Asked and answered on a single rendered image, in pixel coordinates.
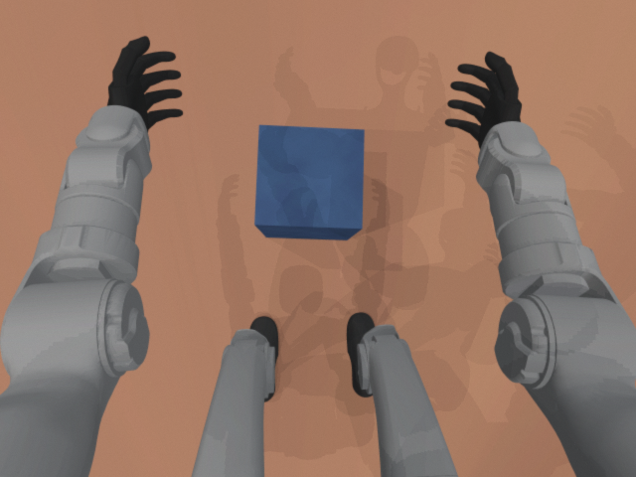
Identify left robot upper arm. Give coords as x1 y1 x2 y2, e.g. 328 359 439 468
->
0 278 150 477

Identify carton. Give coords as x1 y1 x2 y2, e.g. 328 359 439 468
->
254 125 365 240

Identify left robot foot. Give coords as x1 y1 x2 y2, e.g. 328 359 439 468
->
250 316 278 402

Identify left robot hand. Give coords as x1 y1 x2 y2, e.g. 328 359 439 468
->
107 36 183 132

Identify right robot hand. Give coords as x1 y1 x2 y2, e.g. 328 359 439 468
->
445 52 522 149

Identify robot right forearm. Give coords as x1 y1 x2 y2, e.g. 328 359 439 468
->
476 121 636 332

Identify robot left forearm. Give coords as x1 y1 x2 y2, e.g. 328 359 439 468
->
0 105 152 376

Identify right robot thigh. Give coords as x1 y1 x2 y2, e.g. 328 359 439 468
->
357 335 458 477

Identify right robot upper arm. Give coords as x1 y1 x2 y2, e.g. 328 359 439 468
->
494 294 636 477

